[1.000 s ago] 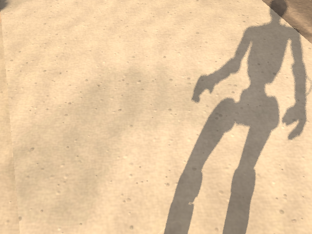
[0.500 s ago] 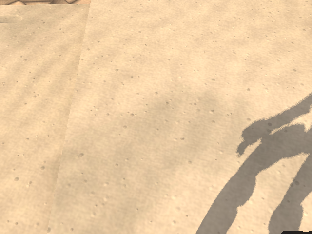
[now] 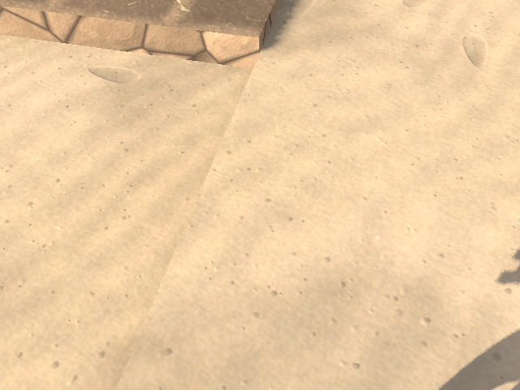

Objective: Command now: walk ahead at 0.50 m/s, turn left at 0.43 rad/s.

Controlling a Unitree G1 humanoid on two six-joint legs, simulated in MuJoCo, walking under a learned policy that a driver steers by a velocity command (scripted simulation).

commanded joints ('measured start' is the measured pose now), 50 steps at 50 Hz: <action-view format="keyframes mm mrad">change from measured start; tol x32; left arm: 1 107 97 27 -12 8 2 5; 22 303 94 -8 99 -30 18 16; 42 -141 62 6 -75 -28 74 -44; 50 237 217 72 -24 -27 56 -20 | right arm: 1 -82 -96 -27 -115 -12 -21 4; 50 -156 -125 -22 -39 18 -109 22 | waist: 1 64 -124 -6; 17 87 -130 46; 22 -101 214 -405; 39 -39 -8 93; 50 140 -132 -209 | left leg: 1 -367 118 -18 76 112 -6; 17 -157 96 130 -629 348 17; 21 771 434 -316 -688 319 215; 28 209 324 -23 -993 351 179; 37 275 325 248 -1041 495 153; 46 360 301 384 -442 1092 45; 48 -313 26 219 186 -163 -64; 50 -477 93 55 216 -47 -20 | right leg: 1 315 -288 387 -302 -102 -160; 19 316 -236 85 -100 521 -108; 23 -391 -69 128 745 -341 8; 42 -311 -124 -22 115 103 -35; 46 187 38 -114 26 35 -138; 48 750 -336 733 -137 -131 -393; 50 660 -334 659 -256 -128 -339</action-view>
